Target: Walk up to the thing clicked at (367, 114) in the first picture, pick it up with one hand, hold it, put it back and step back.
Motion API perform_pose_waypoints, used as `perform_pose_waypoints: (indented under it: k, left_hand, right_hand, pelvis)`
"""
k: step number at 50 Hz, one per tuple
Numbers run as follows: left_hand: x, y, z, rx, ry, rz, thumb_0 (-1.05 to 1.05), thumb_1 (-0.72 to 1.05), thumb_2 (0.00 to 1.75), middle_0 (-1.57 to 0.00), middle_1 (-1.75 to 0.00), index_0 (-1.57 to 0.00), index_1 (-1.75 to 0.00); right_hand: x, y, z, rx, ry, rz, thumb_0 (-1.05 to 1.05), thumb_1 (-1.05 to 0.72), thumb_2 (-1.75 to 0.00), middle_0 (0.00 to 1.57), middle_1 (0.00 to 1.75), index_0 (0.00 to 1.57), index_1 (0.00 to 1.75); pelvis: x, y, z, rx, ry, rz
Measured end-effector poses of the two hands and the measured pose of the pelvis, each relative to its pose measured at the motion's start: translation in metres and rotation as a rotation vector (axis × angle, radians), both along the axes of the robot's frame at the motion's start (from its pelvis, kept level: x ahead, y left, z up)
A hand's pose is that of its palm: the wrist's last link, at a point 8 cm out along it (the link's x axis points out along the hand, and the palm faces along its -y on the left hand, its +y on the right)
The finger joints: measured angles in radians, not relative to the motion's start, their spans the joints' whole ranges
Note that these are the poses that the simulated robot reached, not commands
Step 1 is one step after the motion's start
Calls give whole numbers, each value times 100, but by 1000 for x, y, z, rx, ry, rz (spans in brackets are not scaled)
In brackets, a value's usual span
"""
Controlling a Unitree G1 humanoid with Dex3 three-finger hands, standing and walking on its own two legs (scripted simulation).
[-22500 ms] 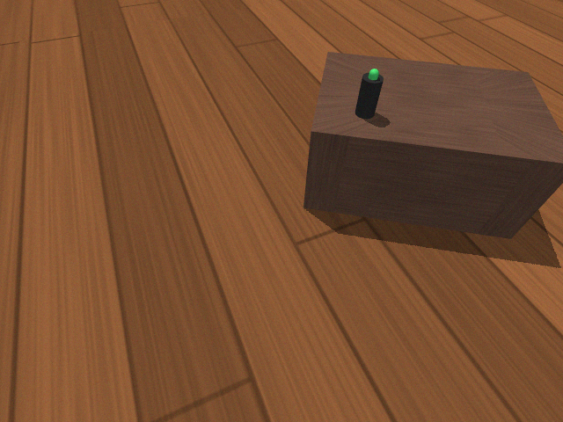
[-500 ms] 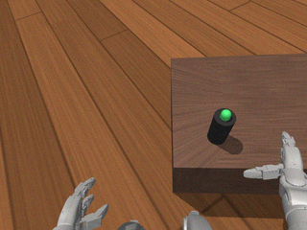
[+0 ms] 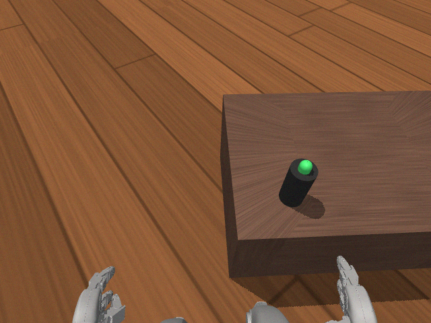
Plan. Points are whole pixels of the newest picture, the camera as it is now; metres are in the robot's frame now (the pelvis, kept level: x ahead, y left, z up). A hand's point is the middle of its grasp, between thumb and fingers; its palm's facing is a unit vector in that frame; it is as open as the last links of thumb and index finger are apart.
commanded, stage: home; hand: right
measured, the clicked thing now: (298, 181) +0.51 -0.24 -0.18
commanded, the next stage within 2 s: stand in 1.86 s
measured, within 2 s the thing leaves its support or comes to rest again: neither
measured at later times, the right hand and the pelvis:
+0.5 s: hand (324, 299) +0.17 -0.18 -0.06, palm faces +0.13 +0.95 -0.28, open 17.4 cm; pelvis +0.00 +0.00 +0.00, yaw +0 degrees
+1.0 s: hand (330, 292) +0.18 -0.20 -0.06, palm faces +0.11 +0.96 -0.28, open 17.4 cm; pelvis +0.01 -0.02 +0.00, yaw +1 degrees
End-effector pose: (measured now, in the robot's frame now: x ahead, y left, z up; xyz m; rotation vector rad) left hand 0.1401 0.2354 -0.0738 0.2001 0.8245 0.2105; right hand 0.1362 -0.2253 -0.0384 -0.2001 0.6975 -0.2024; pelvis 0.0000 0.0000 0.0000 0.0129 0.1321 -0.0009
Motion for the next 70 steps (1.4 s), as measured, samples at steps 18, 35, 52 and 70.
perform_pose_waypoints:
  k: [18,35,52,70]
  left_hand:
    - [8,10,2,25,-88,23,1,90,90,-20,-30,-20,-31]
    - [19,-12,7,37,-111,9,1,90,90,-20,-30,-20,-31]
    - [17,-18,10,50,-116,10,1,90,90,-20,-30,-21,-31]
    - [10,-14,9,57,-123,12,1,90,90,-20,-30,-21,-31]
  right_hand:
    - [9,5,4,-21,3,-2,-1,53,-6,6,6,6,6]
    - [19,-14,6,-30,22,-4,-1,53,-6,6,6,6,6]
    - [25,-21,6,-23,35,2,0,53,-6,6,6,6,6]
    - [17,-18,8,-27,40,-1,-1,53,-6,6,6,6,6]
  pelvis:
    - [2,4,-1,-3,-7,3]
    - [9,-13,2,12,-9,5]
    - [12,-20,4,20,-16,9]
    - [5,-16,4,18,-23,6]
